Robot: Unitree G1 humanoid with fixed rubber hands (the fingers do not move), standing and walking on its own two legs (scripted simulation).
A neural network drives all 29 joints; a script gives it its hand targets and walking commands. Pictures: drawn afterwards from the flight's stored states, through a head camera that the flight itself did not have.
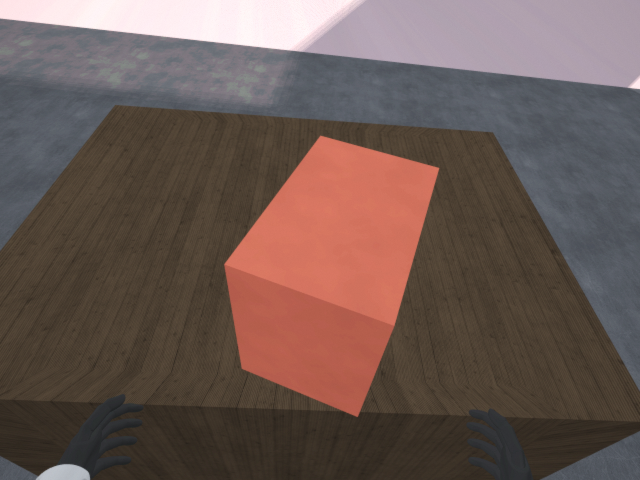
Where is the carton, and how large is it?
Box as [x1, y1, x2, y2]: [224, 136, 438, 416]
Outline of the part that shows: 320,136 224,265 242,368 357,416 394,325 438,168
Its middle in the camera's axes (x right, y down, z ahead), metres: +0.02 +0.04 +0.55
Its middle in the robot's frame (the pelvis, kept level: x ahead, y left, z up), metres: +0.40 -0.01 +0.04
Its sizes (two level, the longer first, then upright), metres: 0.276 0.180 0.240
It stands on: a pedestal, 0.70 m high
